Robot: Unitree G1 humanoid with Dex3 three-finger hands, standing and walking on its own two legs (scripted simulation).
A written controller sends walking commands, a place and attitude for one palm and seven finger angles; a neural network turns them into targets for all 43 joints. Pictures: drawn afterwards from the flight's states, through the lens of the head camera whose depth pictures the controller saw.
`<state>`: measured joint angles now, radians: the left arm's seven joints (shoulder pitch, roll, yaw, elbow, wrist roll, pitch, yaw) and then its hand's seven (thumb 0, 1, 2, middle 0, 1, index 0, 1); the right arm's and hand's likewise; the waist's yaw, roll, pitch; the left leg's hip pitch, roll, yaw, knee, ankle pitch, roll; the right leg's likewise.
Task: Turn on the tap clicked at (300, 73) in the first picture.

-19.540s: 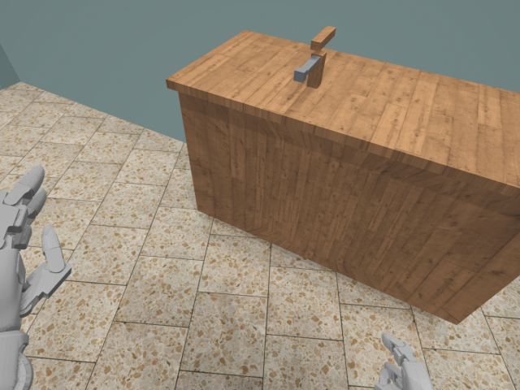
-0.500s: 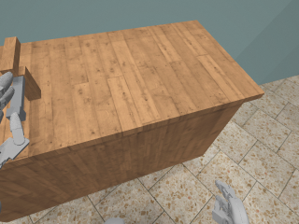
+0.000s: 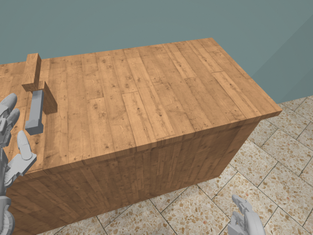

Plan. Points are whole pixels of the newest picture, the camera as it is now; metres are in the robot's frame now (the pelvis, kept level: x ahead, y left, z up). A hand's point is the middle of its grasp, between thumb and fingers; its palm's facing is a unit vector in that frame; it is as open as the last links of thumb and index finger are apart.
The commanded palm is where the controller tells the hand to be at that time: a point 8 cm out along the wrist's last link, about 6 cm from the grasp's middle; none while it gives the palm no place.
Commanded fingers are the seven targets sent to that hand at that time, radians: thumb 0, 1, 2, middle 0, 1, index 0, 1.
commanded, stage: come to a stop and stand still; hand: left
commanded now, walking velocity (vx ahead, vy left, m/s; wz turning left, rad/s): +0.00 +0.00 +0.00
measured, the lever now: (34, 127) +0.33 +0.33 +0.09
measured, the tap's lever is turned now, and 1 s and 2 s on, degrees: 0 0 0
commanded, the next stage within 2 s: look again from close up in 0.56 s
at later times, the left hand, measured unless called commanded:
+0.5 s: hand (25, 148) +0.23 +0.27 +0.16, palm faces +0.39 -0.85 -0.36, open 7.4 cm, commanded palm +0.17 +0.30 +0.18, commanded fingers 0.00 0.90 0.90 -0.20 -0.30 -0.20 -0.30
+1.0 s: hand (42, 149) +0.24 +0.25 +0.14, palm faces +0.25 -0.88 -0.40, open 7.4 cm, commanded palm +0.18 +0.30 +0.18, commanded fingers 0.00 0.90 0.90 -0.20 -0.30 -0.20 -0.30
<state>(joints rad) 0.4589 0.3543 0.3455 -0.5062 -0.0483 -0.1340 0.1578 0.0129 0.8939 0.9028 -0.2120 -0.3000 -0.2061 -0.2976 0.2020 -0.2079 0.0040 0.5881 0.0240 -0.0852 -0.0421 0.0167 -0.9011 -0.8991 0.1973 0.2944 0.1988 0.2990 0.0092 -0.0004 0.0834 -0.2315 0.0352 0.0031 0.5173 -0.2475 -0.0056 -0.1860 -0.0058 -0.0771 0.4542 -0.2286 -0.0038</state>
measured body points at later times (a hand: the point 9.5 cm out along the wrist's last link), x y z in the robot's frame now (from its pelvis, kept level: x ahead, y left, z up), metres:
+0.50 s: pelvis +0.01 +0.02 +0.00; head +0.04 +0.04 +0.45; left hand +0.21 +0.31 +0.18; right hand +0.19 -0.20 -0.08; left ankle +0.02 +0.12 -0.74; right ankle +0.01 -0.12 -0.74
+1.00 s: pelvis +0.01 +0.03 +0.00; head +0.04 +0.05 +0.45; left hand +0.22 +0.30 +0.16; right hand +0.16 -0.22 -0.07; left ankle +0.02 +0.12 -0.74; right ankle +0.01 -0.12 -0.74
